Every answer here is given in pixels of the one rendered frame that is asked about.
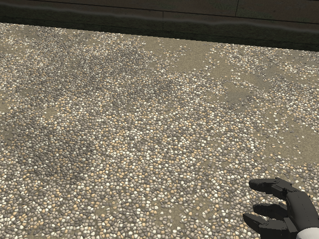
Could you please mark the robot right forearm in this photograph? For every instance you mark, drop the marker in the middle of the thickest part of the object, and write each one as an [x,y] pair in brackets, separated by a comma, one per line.
[308,233]

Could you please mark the right robot hand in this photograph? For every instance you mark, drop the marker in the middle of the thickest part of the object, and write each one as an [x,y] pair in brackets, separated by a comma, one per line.
[298,214]

